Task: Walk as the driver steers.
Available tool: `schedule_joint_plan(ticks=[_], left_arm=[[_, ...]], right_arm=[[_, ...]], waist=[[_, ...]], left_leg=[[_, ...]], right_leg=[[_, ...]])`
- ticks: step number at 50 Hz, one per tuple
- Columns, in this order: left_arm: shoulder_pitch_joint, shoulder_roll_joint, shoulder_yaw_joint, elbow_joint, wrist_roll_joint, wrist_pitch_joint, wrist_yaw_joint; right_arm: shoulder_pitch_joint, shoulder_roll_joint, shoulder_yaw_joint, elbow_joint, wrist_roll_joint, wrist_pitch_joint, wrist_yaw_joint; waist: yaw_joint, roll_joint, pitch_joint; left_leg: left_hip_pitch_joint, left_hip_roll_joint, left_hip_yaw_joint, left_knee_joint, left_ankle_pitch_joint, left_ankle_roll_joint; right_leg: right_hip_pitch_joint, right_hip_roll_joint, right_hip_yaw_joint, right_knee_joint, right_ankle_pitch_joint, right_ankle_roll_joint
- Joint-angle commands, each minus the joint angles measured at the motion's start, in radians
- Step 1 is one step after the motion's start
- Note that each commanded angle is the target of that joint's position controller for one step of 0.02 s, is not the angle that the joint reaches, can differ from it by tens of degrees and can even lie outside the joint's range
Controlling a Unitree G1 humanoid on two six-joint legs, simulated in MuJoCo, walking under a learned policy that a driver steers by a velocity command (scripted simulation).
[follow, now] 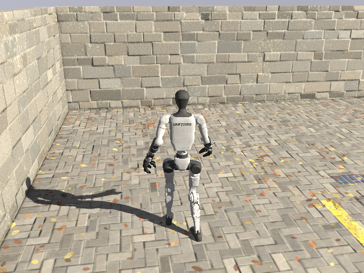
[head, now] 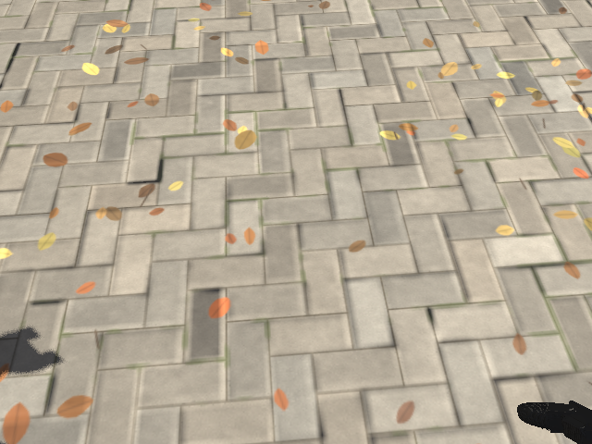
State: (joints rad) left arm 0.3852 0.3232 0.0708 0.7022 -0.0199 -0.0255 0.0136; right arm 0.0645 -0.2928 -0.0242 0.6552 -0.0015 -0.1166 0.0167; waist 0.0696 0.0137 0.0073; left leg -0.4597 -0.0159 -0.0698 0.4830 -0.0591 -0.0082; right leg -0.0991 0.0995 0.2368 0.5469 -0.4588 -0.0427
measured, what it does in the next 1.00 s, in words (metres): walks ahead: right foot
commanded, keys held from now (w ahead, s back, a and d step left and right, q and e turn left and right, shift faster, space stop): w+e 0.02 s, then w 0.40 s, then w+q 0.52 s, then q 0.06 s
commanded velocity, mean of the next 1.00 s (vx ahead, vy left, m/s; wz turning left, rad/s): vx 0.50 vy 0.00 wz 0.07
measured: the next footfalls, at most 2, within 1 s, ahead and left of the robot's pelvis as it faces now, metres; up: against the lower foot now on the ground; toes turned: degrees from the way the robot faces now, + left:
right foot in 0.50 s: +0.40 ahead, -0.16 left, +0.00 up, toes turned -7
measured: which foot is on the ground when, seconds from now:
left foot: down 0.00-0.50, up 0.52-1.00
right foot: down 0.00-0.00, up 0.02-0.48, down 0.50-1.00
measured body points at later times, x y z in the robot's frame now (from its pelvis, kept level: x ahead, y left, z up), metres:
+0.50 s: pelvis +0.26 -0.03 +0.00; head +0.29 -0.04 +0.45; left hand +0.54 +0.15 -0.05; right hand +0.19 -0.31 -0.13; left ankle +0.12 +0.13 -0.72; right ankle +0.36 -0.15 -0.73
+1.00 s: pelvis +0.51 -0.02 +0.00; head +0.55 -0.01 +0.45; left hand +0.49 +0.27 -0.13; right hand +0.76 -0.22 -0.09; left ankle +0.64 +0.10 -0.72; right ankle +0.36 -0.15 -0.72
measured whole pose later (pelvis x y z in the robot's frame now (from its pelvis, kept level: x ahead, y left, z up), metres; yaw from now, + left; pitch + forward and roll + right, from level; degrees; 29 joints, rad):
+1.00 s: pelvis +0.51 -0.02 +0.00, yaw +9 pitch +1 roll -3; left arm 0.33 0.29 0.08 0.84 -0.02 -0.05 0.01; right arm 0.07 -0.27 -0.04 0.68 0.01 -0.03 0.06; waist 0.07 0.03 0.05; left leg -0.55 0.04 0.04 0.61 -0.09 0.08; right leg 0.10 -0.03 -0.27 0.34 -0.43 0.04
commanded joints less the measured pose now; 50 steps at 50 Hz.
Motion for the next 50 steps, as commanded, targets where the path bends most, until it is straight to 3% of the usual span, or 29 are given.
schedule_joint_plan(ticks=[1, 2, 3, 4, 5, 7, 11, 14, 18, 21, 22, 23, 24, 25, 26, 27, 28, 29, 30, 31, 33, 37, 41, 46, 48, 49, 50], left_arm=[[0.087, -0.024, -0.021, -0.116, -0.012, -0.022, -0.005], [0.091, 0.072, -0.005, -0.086, -0.022, -0.024, 0.000], [-0.002, 0.122, 0.009, -0.086, -0.016, -0.020, 0.000], [-0.060, 0.116, 0.009, -0.095, -0.003, -0.017, 0.003], [-0.106, 0.103, 0.009, -0.108, 0.007, -0.021, 0.001], [-0.105, 0.069, 0.005, -0.112, 0.000, -0.022, -0.009], [-0.167, 0.017, -0.015, -0.127, 0.013, -0.024, -0.016], [-0.250, -0.004, -0.029, -0.140, 0.014, -0.039, -0.028], [-0.366, -0.002, -0.031, -0.165, 0.002, -0.051, -0.043], [-0.406, 0.017, -0.024, -0.187, -0.002, -0.055, -0.054], [-0.393, 0.028, -0.018, -0.187, 0.000, -0.058, -0.056], [-0.328, 0.048, -0.005, -0.171, 0.004, -0.061, -0.053], [-0.199, 0.087, 0.019, -0.131, 0.011, -0.060, -0.045], [-0.026, 0.149, 0.042, -0.099, 0.024, -0.056, -0.032], [0.054, 0.248, 0.062, -0.088, 0.037, -0.046, -0.023], [0.073, 0.162, 0.043, -0.082, 0.031, -0.042, -0.023], [0.011, 0.118, 0.026, -0.076, 0.023, -0.045, -0.024], [-0.051, 0.084, 0.015, -0.075, 0.020, -0.048, -0.026], [-0.105, 0.051, 0.006, -0.069, 0.022, -0.054, -0.030], [-0.141, 0.032, 0.002, -0.066, 0.028, -0.064, -0.032], [-0.174, 0.028, 0.008, -0.047, 0.032, -0.084, -0.034], [-0.164, 0.059, 0.023, -0.001, 0.038, -0.096, -0.022], [-0.134, 0.097, 0.035, 0.029, 0.029, -0.086, -0.008], [-0.067, 0.135, 0.051, 0.078, 0.003, -0.053, -0.003], [-0.088, 0.161, 0.058, 0.077, -0.002, -0.035, 0.003], [-0.101, 0.173, 0.061, 0.071, -0.004, -0.024, 0.009], [-0.120, 0.168, 0.057, 0.062, -0.010, -0.015, 0.015]], right_arm=[[0.315, -0.293, -0.101, 0.009, -0.023, -0.002, -0.011], [0.309, -0.209, -0.087, 0.004, 0.000, 0.001, -0.003], [0.276, -0.151, -0.071, 0.001, 0.004, 0.005, -0.004], [0.238, -0.129, -0.062, 0.002, -0.005, 0.009, -0.003], [0.215, -0.107, -0.055, 0.011, -0.009, 0.013, -0.002], [0.204, -0.084, -0.047, 0.027, -0.014, 0.008, -0.004], [0.224, -0.124, -0.058, 0.069, 0.006, 0.002, -0.005], [0.237, -0.150, -0.062, 0.094, 0.013, 0.012, -0.007], [0.304, -0.172, -0.061, 0.138, 0.025, 0.028, -0.006], [0.331, -0.186, -0.065, 0.166, 0.032, 0.044, -0.008], [0.333, -0.191, -0.066, 0.173, 0.034, 0.050, -0.010], [0.318, -0.199, -0.066, 0.174, 0.036, 0.056, -0.013], [0.314, -0.189, -0.061, 0.173, 0.035, 0.058, -0.014], [0.298, -0.144, -0.041, 0.148, 0.017, 0.053, -0.015], [0.400, -0.023, -0.002, 0.117, 0.005, 0.036, -0.012], [0.375, -0.102, -0.021, 0.135, 0.028, 0.023, -0.010], [0.299, -0.161, -0.043, 0.112, 0.051, 0.020, -0.008], [0.253, -0.151, -0.043, 0.102, 0.050, 0.023, -0.010], [0.230, -0.137, -0.045, 0.101, 0.036, 0.030, -0.012], [0.248, -0.122, -0.049, 0.109, 0.030, 0.045, -0.015], [0.276, -0.073, -0.043, 0.120, 0.032, 0.070, -0.016], [0.200, -0.053, -0.044, 0.086, 0.024, 0.084, -0.014], [0.068, -0.028, -0.031, 0.043, 0.021, 0.074, 0.014], [-0.054, -0.041, -0.031, -0.032, 0.022, 0.077, 0.041], [-0.031, -0.066, -0.046, -0.048, 0.017, 0.081, 0.048], [0.044, -0.093, -0.062, -0.038, 0.013, 0.083, 0.047], [0.189, -0.138, -0.090, -0.003, 0.012, 0.081, 0.040]], waist=[[-0.105, 0.303, -0.317], [-0.125, 0.231, -0.260], [-0.149, 0.134, -0.141], [-0.140, 0.068, -0.077], [-0.131, 0.058, -0.023], [-0.099, 0.102, -0.004], [-0.094, 0.077, 0.011], [-0.121, 0.063, 0.020], [-0.161, 0.065, 0.038], [-0.151, 0.075, 0.052], [-0.133, 0.077, 0.046], [-0.082, 0.073, 0.013], [-0.016, 0.054, -0.068], [0.062, 0.004, -0.203], [0.030, -0.254, -0.347], [0.063, -0.220, -0.376], [0.049, -0.171, -0.208], [0.019, -0.137, -0.128], [-0.010, -0.120, -0.062], [-0.045, -0.135, -0.032], [-0.079, -0.117, -0.008], [-0.080, -0.076, 0.034], [-0.033, -0.052, 0.069], [-0.001, -0.046, 0.100], [-0.037, -0.075, 0.066], [-0.081, -0.093, 0.011], [-0.161, -0.078, -0.069]], left_leg=[[0.774, 0.412, -0.630, -0.132, -0.330, 0.251], [0.743, 0.426, -0.750, -0.189, -0.552, 0.253], [0.636, 0.380, -0.601, -0.201, -0.527, 0.214], [0.531, 0.334, -0.469, -0.205, -0.392, 0.192], [0.449, 0.294, -0.377, -0.221, -0.268, 0.194], [0.370, 0.245, -0.263, -0.261, -0.141, 0.194], [0.356, 0.252, -0.165, -0.316, 0.017, 0.239], [0.357, 0.230, -0.080, -0.331, 0.076, 0.224], [0.377, 0.229, -0.030, -0.315, 0.097, 0.200], [0.450, 0.270, -0.041, -0.278, 0.147, 0.181], [0.457, 0.274, -0.049, -0.245, 0.207, 0.171], [0.448, 0.258, -0.033, -0.168, 0.334, 0.155], [0.401, 0.212, -0.001, -0.019, 0.431, 0.132], [0.229, 0.162, 0.031, 0.229, 0.264, 0.095], [-0.151, 0.006, 0.084, 0.610, -0.324, 0.021], [-0.254, 0.008, -0.049, 0.759, -0.514, 0.020], [-0.320, 0.055, -0.053, 0.796, -0.445, 0.027], [-0.304, 0.098, -0.027, 0.766, -0.362, 0.026], [-0.277, 0.121, -0.022, 0.720, -0.303, 0.019], [-0.216, 0.144, -0.032, 0.688, -0.255, 0.013], [-0.156, 0.147, -0.030, 0.668, -0.207, -0.002], [-0.224, 0.146, -0.050, 0.521, -0.042, -0.017], [-0.189, 0.132, 0.022, 0.290, 0.121, 0.000], [-0.230, 0.112, 0.080, 0.161, 0.024, 0.054], [-0.148, 0.056, 0.139, 0.144, -0.075, 0.087], [-0.044, 0.007, 0.174, 0.143, -0.112, 0.106], [0.152, -0.043, 0.187, 0.078, -0.038, 0.134]], right_leg=[[-0.534, 0.016, -0.062, 0.561, -0.131, 0.010], [-0.657, -0.058, -0.042, 0.703, -0.113, 0.027], [-0.682, -0.088, -0.052, 0.741, -0.017, 0.033], [-0.655, -0.116, -0.084, 0.726, 0.050, 0.038], [-0.644, -0.136, -0.087, 0.680, 0.094, 0.039], [-0.577, -0.165, -0.104, 0.610, 0.134, 0.036], [-0.591, -0.185, -0.149, 0.423, 0.192, 0.051], [-0.554, -0.191, -0.186, 0.238, 0.344, 0.054], [-0.476, -0.158, -0.226, 0.070, 0.448, 0.048], [-0.456, -0.144, -0.229, 0.002, 0.391, 0.012], [-0.407, -0.133, -0.233, -0.025, 0.367, -0.003], [-0.295, -0.110, -0.250, -0.067, 0.370, -0.021], [-0.096, -0.093, -0.262, -0.095, 0.390, -0.047], [0.191, -0.223, -0.139, -0.052, 0.410, -0.098], [0.527, -0.501, 0.285, -0.104, 0.297, -0.240], [0.485, -0.524, 0.446, -0.206, 0.150, -0.264], [0.360, -0.489, 0.296, -0.232, 0.139, -0.221], [0.238, -0.440, 0.173, -0.261, 0.175, -0.193], [0.130, -0.401, 0.087, -0.302, 0.229, -0.178], [0.045, -0.372, 0.012, -0.341, 0.285, -0.162], [-0.042, -0.361, -0.080, -0.395, 0.385, -0.164], [-0.033, -0.353, -0.228, -0.428, 0.511, -0.159], [-0.004, -0.343, -0.344, -0.441, 0.523, -0.133], [0.169, -0.394, -0.397, -0.371, 0.607, -0.106], [0.204, -0.390, -0.428, -0.244, 0.938, -0.080], [0.201, -0.376, -0.441, -0.111, 1.133, -0.062], [0.144, -0.337, -0.463, 0.091, 1.179, -0.028]])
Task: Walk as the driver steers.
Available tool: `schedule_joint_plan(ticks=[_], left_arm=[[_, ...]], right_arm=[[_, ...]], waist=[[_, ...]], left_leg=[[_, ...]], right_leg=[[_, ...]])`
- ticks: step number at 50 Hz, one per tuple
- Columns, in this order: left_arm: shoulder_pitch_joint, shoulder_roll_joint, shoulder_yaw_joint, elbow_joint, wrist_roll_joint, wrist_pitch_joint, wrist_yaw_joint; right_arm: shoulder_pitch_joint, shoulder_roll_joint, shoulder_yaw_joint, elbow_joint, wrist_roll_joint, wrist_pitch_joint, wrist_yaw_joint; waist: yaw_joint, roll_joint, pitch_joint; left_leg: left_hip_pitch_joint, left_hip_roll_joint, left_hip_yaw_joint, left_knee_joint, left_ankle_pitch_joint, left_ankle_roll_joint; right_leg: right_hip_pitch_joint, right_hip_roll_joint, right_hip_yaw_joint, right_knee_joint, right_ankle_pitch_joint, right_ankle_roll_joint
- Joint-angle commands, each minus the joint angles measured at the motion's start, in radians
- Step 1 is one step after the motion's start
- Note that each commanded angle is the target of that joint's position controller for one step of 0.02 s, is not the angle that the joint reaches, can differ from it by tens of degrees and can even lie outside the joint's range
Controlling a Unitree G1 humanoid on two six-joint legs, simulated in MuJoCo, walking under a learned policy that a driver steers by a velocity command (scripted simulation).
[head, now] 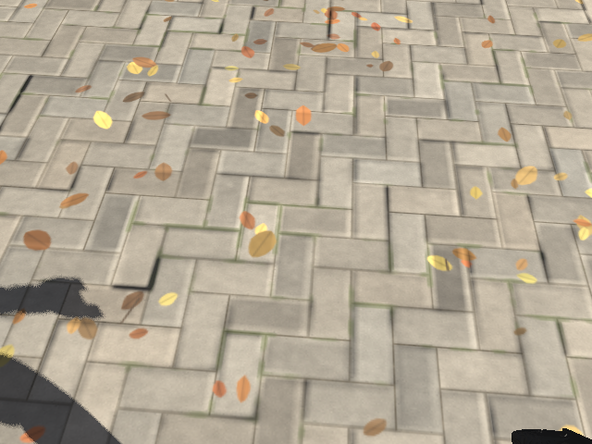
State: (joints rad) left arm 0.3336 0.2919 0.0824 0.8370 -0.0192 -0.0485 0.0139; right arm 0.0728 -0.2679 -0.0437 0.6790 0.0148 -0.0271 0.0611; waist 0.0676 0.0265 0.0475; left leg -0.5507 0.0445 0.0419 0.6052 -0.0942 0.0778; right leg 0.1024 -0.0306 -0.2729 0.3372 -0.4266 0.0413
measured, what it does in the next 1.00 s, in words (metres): walks ahead: left foot, then right foot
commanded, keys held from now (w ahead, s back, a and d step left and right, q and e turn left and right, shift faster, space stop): q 0.34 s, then no key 0.14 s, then e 0.52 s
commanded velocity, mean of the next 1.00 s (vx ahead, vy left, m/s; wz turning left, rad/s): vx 0.09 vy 0.00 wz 0.14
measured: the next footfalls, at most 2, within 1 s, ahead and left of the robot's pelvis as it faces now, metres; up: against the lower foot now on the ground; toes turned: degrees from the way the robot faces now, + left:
left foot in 0.02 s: +0.18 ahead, +0.10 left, +0.00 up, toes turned +8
right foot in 0.50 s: +0.29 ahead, -0.10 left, +0.00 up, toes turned +20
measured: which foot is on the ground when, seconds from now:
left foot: up 0.00-0.00, down 0.02-1.00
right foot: down 0.00-0.02, up 0.04-0.48, down 0.50-0.86, up 0.88-1.00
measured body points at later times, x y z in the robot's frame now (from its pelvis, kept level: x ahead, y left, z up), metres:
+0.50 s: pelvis +0.17 +0.00 +0.01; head +0.19 +0.01 +0.46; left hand +0.26 +0.31 -0.09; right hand +0.38 -0.24 -0.08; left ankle +0.14 +0.10 -0.72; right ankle +0.25 -0.11 -0.72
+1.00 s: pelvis +0.19 -0.01 +0.01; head +0.23 -0.01 +0.46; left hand +0.34 +0.29 -0.08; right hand +0.33 -0.29 -0.09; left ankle +0.14 +0.10 -0.72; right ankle +0.20 -0.13 -0.67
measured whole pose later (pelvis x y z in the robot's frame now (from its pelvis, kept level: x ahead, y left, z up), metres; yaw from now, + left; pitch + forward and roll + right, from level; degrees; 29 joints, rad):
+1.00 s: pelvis +0.19 -0.01 +0.01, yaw +5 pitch +1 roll +1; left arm 0.14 0.34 0.09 0.66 -0.02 0.04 -0.01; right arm 0.22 -0.28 -0.08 0.72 -0.01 0.02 -0.05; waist -0.02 -0.02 0.05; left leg -0.20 0.01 0.06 0.52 -0.33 0.01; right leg -0.50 0.03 0.04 1.00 -0.49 0.05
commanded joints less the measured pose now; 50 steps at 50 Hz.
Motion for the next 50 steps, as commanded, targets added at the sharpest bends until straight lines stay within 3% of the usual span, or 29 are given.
schedule_joint_plan(ticks=[1, 2, 3, 4, 5, 6, 7, 9, 12, 17, 22, 24, 25, 26, 27, 28, 29, 30, 31, 33, 38, 41, 43, 44, 45, 46, 47, 48, 50], left_arm=[[-0.055, 0.176, 0.034, -0.086, -0.002, 0.000, 0.018], [0.062, 0.029, -0.013, -0.139, 0.051, -0.020, 0.003], [0.031, 0.107, -0.010, -0.119, 0.032, -0.044, -0.008], [-0.077, 0.149, 0.003, -0.150, -0.006, -0.050, -0.011], [-0.115, 0.131, -0.004, -0.162, -0.001, -0.052, -0.001], [-0.126, 0.134, 0.000, -0.153, 0.020, -0.046, 0.012], [-0.114, 0.148, 0.007, -0.153, 0.025, -0.032, 0.017], [-0.080, 0.128, 0.005, -0.150, 0.030, -0.006, 0.020], [-0.098, 0.096, -0.006, -0.155, 0.037, 0.011, 0.028], [-0.209, 0.093, -0.010, -0.182, 0.026, 0.026, 0.020], [-0.240, 0.101, -0.008, -0.192, 0.023, 0.012, 0.002], [-0.201, 0.091, -0.007, -0.183, 0.024, -0.002, -0.006], [-0.185, 0.106, -0.007, -0.181, 0.038, -0.010, -0.007], [-0.205, 0.159, -0.006, -0.199, 0.059, -0.009, -0.004], [-0.247, 0.103, -0.026, -0.183, 0.080, -0.004, -0.006], [-0.263, 0.040, -0.043, -0.185, 0.062, -0.004, -0.014], [-0.262, 0.049, -0.040, -0.174, 0.047, -0.002, -0.022], [-0.253, 0.089, -0.029, -0.168, 0.033, 0.002, -0.027], [-0.245, 0.120, -0.021, -0.170, 0.020, 0.003, -0.028], [-0.249, 0.167, -0.008, -0.184, 0.015, 0.007, -0.028], [-0.233, 0.155, 0.004, -0.211, -0.002, 0.027, -0.014], [-0.243, 0.145, 0.009, -0.237, -0.005, 0.047, -0.009], [-0.242, 0.127, 0.007, -0.249, -0.006, 0.056, -0.011], [-0.221, 0.115, 0.006, -0.249, 0.000, 0.059, -0.015], [-0.222, 0.124, 0.013, -0.252, 0.007, 0.062, -0.019], [-0.230, 0.156, 0.029, -0.257, 0.007, 0.066, -0.021], [-0.219, 0.150, 0.033, -0.252, -0.001, 0.075, -0.021], [-0.217, 0.121, 0.024, -0.252, -0.005, 0.083, -0.021], [-0.249, 0.083, 0.008, -0.267, -0.006, 0.088, -0.026]], right_arm=[[0.312, -0.235, -0.102, 0.001, -0.008, -0.002, -0.024], [0.278, -0.360, -0.117, -0.015, -0.017, -0.001, -0.041], [0.304, -0.306, -0.101, -0.063, -0.018, -0.009, -0.036], [0.258, -0.253, -0.085, -0.065, -0.018, -0.015, -0.030], [0.209, -0.215, -0.078, -0.058, 0.001, -0.019, -0.031], [0.154, -0.185, -0.071, -0.064, 0.009, -0.015, -0.038], [0.119, -0.170, -0.064, -0.077, -0.001, -0.011, -0.045], [0.088, -0.181, -0.068, -0.086, -0.021, -0.007, -0.050], [0.095, -0.206, -0.076, -0.075, -0.014, 0.002, -0.066], [0.095, -0.208, -0.076, -0.074, -0.001, 0.042, -0.094], [0.106, -0.173, -0.057, -0.066, -0.011, 0.054, -0.091], [0.083, -0.150, -0.044, -0.067, -0.003, 0.055, -0.091], [0.111, -0.111, -0.030, -0.059, -0.011, 0.051, -0.091], [0.199, -0.058, -0.012, -0.049, -0.044, 0.044, -0.090], [0.258, -0.071, -0.017, -0.036, -0.040, 0.040, -0.089], [0.234, -0.112, -0.021, -0.021, -0.051, 0.039, -0.092], [0.186, -0.116, -0.025, -0.018, -0.046, 0.041, -0.092], [0.158, -0.113, -0.027, -0.004, -0.044, 0.048, -0.091], [0.125, -0.130, -0.032, -0.014, -0.045, 0.057, -0.089], [0.117, -0.141, -0.038, -0.018, -0.035, 0.061, -0.087], [0.133, -0.115, -0.052, -0.009, -0.028, 0.048, -0.101], [0.146, -0.117, -0.064, -0.009, -0.024, 0.047, -0.101], [0.151, -0.150, -0.077, -0.013, -0.029, 0.049, -0.105], [0.156, -0.171, -0.083, -0.014, -0.035, 0.046, -0.109], [0.136, -0.163, -0.078, -0.030, -0.036, 0.039, -0.114], [0.131, -0.156, -0.071, -0.043, -0.036, 0.031, -0.117], [0.098, -0.154, -0.068, -0.051, -0.029, 0.025, -0.118], [0.070, -0.166, -0.072, -0.049, -0.018, 0.023, -0.117], [0.084, -0.189, -0.081, -0.037, -0.015, 0.032, -0.116]], waist=[[-0.219, -0.020, -0.193], [-0.085, 0.274, -0.301], [-0.162, 0.124, -0.528], [-0.175, 0.053, -0.419], [-0.141, 0.001, -0.284], [-0.109, -0.027, -0.202], [-0.074, -0.008, -0.173], [-0.036, 0.014, -0.164], [-0.033, 0.025, -0.181], [-0.068, 0.073, -0.184], [-0.093, 0.117, -0.165], [-0.056, 0.121, -0.153], [-0.055, 0.084, -0.154], [-0.124, -0.103, -0.192], [-0.178, -0.242, -0.171], [-0.152, -0.213, -0.159], [-0.136, -0.192, -0.150], [-0.122, -0.174, -0.143], [-0.105, -0.167, -0.118], [-0.102, -0.139, -0.087], [-0.086, -0.123, -0.140], [-0.083, -0.066, -0.148], [-0.081, 0.049, -0.113], [-0.078, 0.126, -0.105], [-0.085, 0.173, -0.106], [-0.091, 0.103, -0.087], [-0.070, 0.045, -0.072], [-0.061, 0.038, -0.048], [-0.092, 0.078, -0.048]], left_leg=[[0.520, -0.061, -0.035, -0.091, 0.218, 0.092], [0.905, 0.247, -0.537, -0.060, 0.515, 0.295], [0.950, 0.337, -0.761, -0.149, 0.525, 0.380], [0.869, 0.292, -0.597, -0.166, 0.580, 0.330], [0.728, 0.232, -0.478, -0.176, 0.546, 0.277], [0.594, 0.196, -0.419, -0.200, 0.514, 0.240], [0.475, 0.170, -0.382, -0.233, 0.519, 0.229], [0.353, 0.148, -0.350, -0.262, 0.567, 0.228], [0.307, 0.115, -0.309, -0.251, 0.598, 0.211], [0.300, 0.075, -0.362, -0.236, 0.277, 0.149], [0.348, 0.098, -0.434, -0.158, 0.255, 0.137], [0.346, 0.068, -0.448, -0.107, 0.226, 0.098], [0.314, 0.032, -0.419, -0.074, 0.128, 0.047], [0.262, -0.067, -0.306, 0.056, -0.154, -0.013], [0.225, -0.108, -0.232, 0.060, -0.415, -0.073], [0.268, -0.057, -0.210, 0.032, -0.376, -0.109], [0.311, -0.052, -0.197, -0.052, -0.261, -0.113], [0.358, -0.061, -0.188, -0.100, -0.177, -0.112], [0.383, -0.062, -0.183, -0.114, -0.128, -0.104], [0.378, -0.068, -0.146, -0.086, -0.131, -0.072], [0.353, -0.073, -0.107, -0.049, -0.095, -0.064], [0.395, -0.038, -0.126, -0.088, -0.041, -0.040], [0.454, 0.086, -0.231, -0.168, 0.099, 0.036], [0.487, 0.216, -0.331, -0.209, 0.220, 0.113], [0.488, 0.342, -0.417, -0.231, 0.355, 0.197], [0.476, 0.385, -0.428, -0.235, 0.441, 0.236], [0.471, 0.359, -0.369, -0.226, 0.440, 0.214], [0.478, 0.309, -0.294, -0.224, 0.410, 0.171], [0.501, 0.247, -0.185, -0.218, 0.434, 0.139]], right_leg=[[-0.256, -0.152, 0.043, 0.574, 0.902, -0.049], [-0.726, 0.047, 0.091, 0.978, -0.163, 0.037], [-0.748, 0.079, 0.345, 1.121, -0.279, 0.032], [-0.801, 0.027, 0.378, 1.108, -0.198, 0.011], [-0.823, -0.011, 0.359, 1.018, -0.114, 0.001], [-0.801, -0.039, 0.351, 0.948, -0.056, 0.007], [-0.726, -0.053, 0.358, 0.909, -0.019, 0.009], [-0.648, -0.038, 0.347, 0.843, 0.013, 0.025], [-0.633, -0.009, 0.340, 0.696, 0.084, 0.054], [-0.608, 0.027, 0.367, 0.499, 0.220, 0.067], [-0.534, 0.034, 0.360, 0.335, 0.174, 0.038], [-0.417, 0.032, 0.342, 0.123, 0.305, -0.003], [-0.319, -0.040, 0.394, 0.032, 0.494, -0.037], [-0.216, -0.211, 0.568, 0.036, 0.793, -0.110], [-0.257, -0.295, 0.679, 0.048, 0.860, -0.262], [-0.298, -0.271, 0.694, 0.031, 0.756, -0.287], [-0.306, -0.196, 0.634, 0.045, 0.661, -0.236], [-0.327, -0.136, 0.581, 0.056, 0.560, -0.189], [-0.366, -0.115, 0.571, 0.051, 0.473, -0.163], [-0.401, -0.089, 0.568, 0.047, 0.385, -0.143], [-0.360, -0.084, 0.630, 0.127, 0.539, -0.193], [-0.425, -0.036, 0.608, 0.182, 0.482, -0.169], [-0.561, 0.051, 0.488, 0.300, 0.312, -0.101], [-0.630, 0.094, 0.399, 0.409, 0.158, -0.062], [-0.683, 0.079, 0.357, 0.597, -0.134, -0.036], [-0.726, 0.046, 0.362, 0.767, -0.203, -0.014], [-0.743, 0.021, 0.374, 0.812, -0.180, 0.000], [-0.759, -0.001, 0.365, 0.757, -0.122, 0.011], [-0.730, -0.010, 0.307, 0.664, -0.035, 0.032]])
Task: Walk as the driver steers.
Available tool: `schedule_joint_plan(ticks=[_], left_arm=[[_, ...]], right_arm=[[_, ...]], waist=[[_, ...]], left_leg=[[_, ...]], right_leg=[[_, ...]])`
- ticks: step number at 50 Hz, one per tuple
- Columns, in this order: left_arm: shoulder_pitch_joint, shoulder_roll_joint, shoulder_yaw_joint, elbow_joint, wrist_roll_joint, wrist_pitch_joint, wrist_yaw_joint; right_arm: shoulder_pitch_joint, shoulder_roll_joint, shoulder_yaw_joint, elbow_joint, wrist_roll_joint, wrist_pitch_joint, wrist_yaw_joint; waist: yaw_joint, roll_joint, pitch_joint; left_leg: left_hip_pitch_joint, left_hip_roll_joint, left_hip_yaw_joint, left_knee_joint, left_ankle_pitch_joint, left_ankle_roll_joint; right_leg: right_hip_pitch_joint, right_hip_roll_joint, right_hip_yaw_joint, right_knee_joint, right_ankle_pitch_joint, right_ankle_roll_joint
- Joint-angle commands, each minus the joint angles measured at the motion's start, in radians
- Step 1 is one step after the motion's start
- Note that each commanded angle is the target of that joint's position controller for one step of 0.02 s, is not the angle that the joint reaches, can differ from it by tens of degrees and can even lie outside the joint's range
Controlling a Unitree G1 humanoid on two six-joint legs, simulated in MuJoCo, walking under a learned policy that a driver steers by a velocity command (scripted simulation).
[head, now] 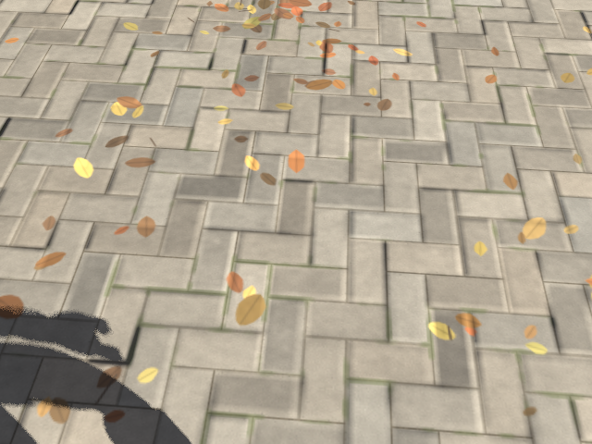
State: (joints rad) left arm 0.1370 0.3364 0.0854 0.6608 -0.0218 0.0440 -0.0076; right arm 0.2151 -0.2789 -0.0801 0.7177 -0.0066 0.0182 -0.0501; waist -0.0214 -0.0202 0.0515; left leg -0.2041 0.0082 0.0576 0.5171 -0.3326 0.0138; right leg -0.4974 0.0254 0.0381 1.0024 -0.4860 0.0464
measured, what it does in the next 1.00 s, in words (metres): walks ahead: right foot, then left foot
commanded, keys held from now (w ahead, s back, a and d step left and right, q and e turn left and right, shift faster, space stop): e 0.20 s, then w+e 0.10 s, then w+q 0.70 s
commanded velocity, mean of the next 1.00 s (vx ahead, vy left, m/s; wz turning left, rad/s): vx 0.29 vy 0.00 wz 0.00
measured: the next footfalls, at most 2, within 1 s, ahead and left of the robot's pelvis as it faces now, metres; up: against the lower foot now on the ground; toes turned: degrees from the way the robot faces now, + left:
right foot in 0.16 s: +0.05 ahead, -0.15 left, +0.00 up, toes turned -7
left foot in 0.70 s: +0.22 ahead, +0.07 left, +0.00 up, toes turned -5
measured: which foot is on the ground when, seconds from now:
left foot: down 0.00-0.16, up 0.18-0.68, down 0.70-1.00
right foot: up 0.00-0.14, down 0.16-0.72, up 0.74-1.00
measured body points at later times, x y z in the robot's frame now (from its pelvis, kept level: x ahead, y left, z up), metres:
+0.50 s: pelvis +0.04 -0.06 +0.01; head +0.05 -0.07 +0.46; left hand +0.21 +0.19 -0.08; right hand +0.14 -0.36 -0.09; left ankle +0.14 +0.09 -0.70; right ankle +0.01 -0.14 -0.73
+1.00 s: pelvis +0.25 -0.01 +0.02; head +0.29 +0.02 +0.46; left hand +0.46 +0.25 -0.07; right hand +0.29 -0.29 -0.09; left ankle +0.18 +0.07 -0.73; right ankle +0.42 -0.18 -0.67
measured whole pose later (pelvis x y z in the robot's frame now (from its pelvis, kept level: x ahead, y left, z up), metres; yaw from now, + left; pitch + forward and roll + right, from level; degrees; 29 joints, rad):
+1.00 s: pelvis +0.25 -0.01 +0.02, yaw +3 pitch +2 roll -1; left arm 0.09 0.31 0.05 0.65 0.01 -0.10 -0.03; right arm 0.41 -0.27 -0.04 0.74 0.02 -0.05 -0.01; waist -0.06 -0.04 0.03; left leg -0.08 -0.07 -0.12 0.30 -0.25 0.08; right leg -0.65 -0.04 0.07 0.71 -0.05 0.06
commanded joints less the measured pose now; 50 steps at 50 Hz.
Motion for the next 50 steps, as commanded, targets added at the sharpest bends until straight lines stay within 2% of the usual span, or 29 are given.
schedule_joint_plan(ticks=[1, 4, 6, 7, 8, 9, 10, 11, 12, 13, 15, 18, 20, 24, 30, 32, 33, 34, 35, 36, 37, 38, 39, 40, 41, 42, 45, 48, 50], left_arm=[[-0.056, 0.031, 0.001, -0.100, -0.005, -0.004, -0.013], [-0.049, 0.051, 0.009, -0.118, -0.011, -0.002, -0.030], [0.016, 0.062, 0.023, -0.105, -0.004, 0.005, -0.029], [0.068, 0.086, 0.037, -0.092, 0.002, 0.006, -0.019], [0.121, 0.172, 0.064, -0.099, 0.002, 0.004, -0.002], [0.131, 0.292, 0.078, -0.131, 0.034, -0.008, 0.004], [0.161, 0.223, 0.059, -0.122, 0.052, -0.033, -0.008], [0.136, 0.196, 0.049, -0.107, 0.039, -0.051, -0.007], [0.112, 0.162, 0.044, -0.093, 0.010, -0.057, -0.001], [0.083, 0.133, 0.033, -0.096, -0.005, -0.055, 0.005], [0.054, 0.122, 0.021, -0.109, 0.009, -0.053, 0.019], [0.076, 0.088, 0.008, -0.090, 0.022, -0.073, 0.029], [0.105, 0.104, 0.011, -0.068, 0.021, -0.084, 0.025], [0.144, 0.138, 0.017, -0.035, 0.021, -0.098, 0.012], [0.165, 0.147, 0.021, 0.007, 0.011, -0.106, -0.002], [0.156, 0.147, 0.022, 0.016, 0.005, -0.104, -0.005], [0.141, 0.145, 0.022, 0.017, 0.001, -0.101, -0.006], [0.131, 0.137, 0.019, 0.017, 0.002, -0.099, -0.005], [0.121, 0.112, 0.009, 0.013, 0.012, -0.101, -0.002], [0.087, 0.058, -0.011, -0.024, 0.029, -0.111, 0.003], [0.083, 0.022, -0.025, -0.077, 0.043, -0.135, 0.004], [0.064, 0.091, -0.012, -0.069, 0.015, -0.156, -0.004], [0.042, 0.113, -0.007, -0.071, -0.003, -0.170, -0.014], [0.028, 0.101, -0.010, -0.066, 0.008, -0.176, -0.015], [0.010, 0.097, -0.008, -0.070, 0.029, -0.179, -0.015], [0.009, 0.089, -0.006, -0.073, 0.037, -0.176, -0.016], [-0.001, 0.059, -0.012, -0.067, 0.039, -0.159, -0.017], [-0.112, 0.019, -0.028, -0.088, 0.034, -0.156, -0.015], [-0.184, 0.009, -0.033, -0.101, 0.026, -0.160, -0.022]], right_arm=[[-0.057, -0.182, -0.047, -0.075, 0.005, -0.005, -0.003], [-0.042, -0.200, -0.054, -0.067, 0.015, 0.006, 0.004], [-0.056, -0.198, -0.052, -0.062, 0.037, -0.002, 0.012], [-0.026, -0.172, -0.046, -0.048, 0.039, -0.012, 0.018], [0.014, -0.141, -0.038, -0.047, 0.011, -0.023, 0.024], [-0.038, -0.077, -0.009, -0.113, -0.036, -0.030, 0.025], [-0.109, -0.126, -0.023, -0.111, -0.014, -0.028, 0.022], [-0.112, -0.141, -0.027, -0.111, 0.011, -0.025, 0.022], [-0.093, -0.146, -0.032, -0.095, 0.011, -0.026, 0.021], [-0.106, -0.162, -0.039, -0.092, 0.004, -0.027, 0.019], [-0.113, -0.150, -0.038, -0.094, 0.003, -0.039, 0.029], [-0.082, -0.107, -0.020, -0.056, 0.008, -0.064, 0.045], [-0.115, -0.087, -0.006, -0.058, 0.011, -0.073, 0.051], [-0.149, -0.103, 0.001, -0.072, 0.027, -0.080, 0.061], [-0.158, -0.101, 0.014, -0.093, 0.036, -0.088, 0.079], [-0.137, -0.099, 0.018, -0.094, 0.036, -0.092, 0.085], [-0.105, -0.098, 0.017, -0.085, 0.033, -0.093, 0.086], [-0.047, -0.109, 0.011, -0.067, 0.030, -0.091, 0.083], [0.061, -0.146, -0.009, -0.041, 0.034, -0.089, 0.075], [0.194, -0.240, -0.038, -0.023, 0.035, -0.089, 0.065], [0.269, -0.328, -0.057, -0.019, 0.031, -0.092, 0.071], [0.259, -0.236, -0.031, -0.030, 0.029, -0.099, 0.075], [0.219, -0.198, -0.020, -0.044, 0.021, -0.101, 0.075], [0.186, -0.180, -0.015, -0.059, 0.016, -0.100, 0.073], [0.157, -0.164, -0.008, -0.068, 0.018, -0.094, 0.071], [0.137, -0.156, -0.002, -0.075, 0.014, -0.091, 0.067], [0.126, -0.172, -0.006, -0.072, 0.019, -0.086, 0.048], [0.151, -0.188, -0.012, -0.049, 0.025, -0.080, 0.030], [0.186, -0.192, -0.015, -0.031, 0.029, -0.075, 0.024]], waist=[[-0.009, 0.144, -0.067], [-0.019, 0.182, -0.107], [0.021, 0.171, -0.122], [0.039, 0.132, -0.138], [0.048, -0.044, -0.167], [0.043, -0.306, -0.207], [0.114, -0.152, -0.278], [0.083, -0.104, -0.216], [0.057, -0.058, -0.169], [0.050, -0.059, -0.125], [0.033, -0.112, -0.086], [0.039, -0.115, -0.101], [0.065, -0.123, -0.083], [0.097, -0.110, -0.032], [0.105, -0.076, 0.007], [0.087, -0.064, 0.002], [0.063, -0.053, -0.010], [0.031, -0.044, -0.035], [-0.020, -0.024, -0.088], [-0.070, 0.128, -0.152], [-0.071, 0.355, -0.193], [-0.084, 0.239, -0.170], [-0.069, 0.188, -0.109], [-0.056, 0.108, -0.087], [-0.039, 0.069, -0.057], [-0.016, 0.083, -0.052], [0.005, 0.095, -0.040], [-0.022, 0.101, -0.011], [-0.049, 0.115, -0.005]], left_leg=[[0.143, 0.262, -0.152, -0.123, 0.680, 0.194], [0.135, 0.265, -0.086, -0.091, 0.648, 0.174], [0.100, 0.261, -0.045, -0.013, 0.582, 0.133], [0.041, 0.226, 0.002, 0.086, 0.514, 0.086], [-0.153, 0.152, 0.073, 0.303, 0.261, -0.007], [-0.446, -0.011, 0.033, 0.581, -0.374, -0.089], [-0.451, -0.009, -0.136, 0.728, -0.403, -0.091], [-0.475, 0.014, -0.148, 0.742, -0.311, -0.073], [-0.494, 0.041, -0.148, 0.675, -0.207, -0.058], [-0.497, 0.057, -0.147, 0.604, -0.125, -0.051], [-0.436, 0.033, -0.129, 0.538, -0.011, -0.054], [-0.382, 0.035, -0.095, 0.367, 0.095, -0.063], [-0.352, 0.042, -0.084, 0.265, 0.132, -0.064], [-0.355, 0.056, -0.081, 0.165, 0.138, -0.038], [-0.353, 0.060, -0.066, 0.095, 0.082, 0.018], [-0.291, 0.049, -0.044, 0.051, 0.095, 0.041], [-0.216, 0.033, -0.019, 0.015, 0.122, 0.052], [-0.112, 0.004, 0.004, -0.005, 0.127, 0.063], [0.044, -0.010, -0.016, -0.012, 0.120, 0.085], [0.229, 0.143, -0.279, -0.101, 0.053, 0.160], [0.435, 0.314, -0.740, -0.243, -0.070, 0.314], [0.465, 0.329, -0.770, -0.277, -0.154, 0.320], [0.415, 0.302, -0.672, -0.271, -0.100, 0.296], [0.360, 0.265, -0.591, -0.270, -0.023, 0.275], [0.301, 0.239, -0.535, -0.281, 0.086, 0.262], [0.248, 0.212, -0.489, -0.295, 0.173, 0.252], [0.158, 0.166, -0.392, -0.314, 0.364, 0.248], [0.063, 0.108, -0.315, -0.307, 0.405, 0.208], [0.031, 0.099, -0.318, -0.298, 0.380, 0.189]], right_leg=[[-0.073, -0.063, -0.033, -0.062, 0.047, 0.029], [0.066, -0.040, -0.098, -0.246, 0.099, 0.011], [0.186, -0.007, -0.140, -0.427, 0.238, -0.025], [0.304, 0.016, -0.121, -0.527, 0.337, -0.058], [0.500, -0.097, 0.082, -0.569, 0.702, -0.124], [0.590, -0.398, 0.532, -0.594, 1.021, -0.362], [0.542, -0.428, 0.554, -0.629, 0.919, -0.443], [0.497, -0.365, 0.467, -0.653, 0.664, -0.397], [0.461, -0.297, 0.420, -0.686, 0.334, -0.332], [0.416, -0.264, 0.412, -0.727, 0.101, -0.293], [0.331, -0.212, 0.401, -0.791, -0.024, -0.278], [0.356, -0.195, 0.307, -0.809, 0.072, -0.260], [0.352, -0.202, 0.276, -0.816, 0.094, -0.255], [0.348, -0.257, 0.284, -0.843, 0.036, -0.268], [0.399, -0.296, 0.223, -0.841, 0.064, -0.266], [0.398, -0.291, 0.174, -0.813, 0.119, -0.251], [0.374, -0.275, 0.136, -0.776, 0.155, -0.235], [0.335, -0.249, 0.094, -0.711, 0.233, -0.213], [0.275, -0.205, 0.033, -0.572, 0.379, -0.176], [0.110, -0.101, -0.096, -0.243, 0.421, -0.095], [-0.237, 0.046, -0.075, 0.059, 0.010, -0.025], [-0.361, -0.007, 0.042, 0.180, -0.032, -0.038], [-0.395, -0.047, 0.048, 0.194, 0.049, -0.058], [-0.376, -0.075, 0.042, 0.158, 0.121, -0.064], [-0.349, -0.093, 0.039, 0.091, 0.175, -0.058], [-0.294, -0.101, 0.039, 0.044, 0.215, -0.048], [-0.235, -0.074, 0.004, -0.075, 0.292, -0.002], [-0.146, -0.036, -0.008, -0.301, 0.461, 0.021], [-0.079, -0.011, -0.013, -0.408, 0.546, 0.022]])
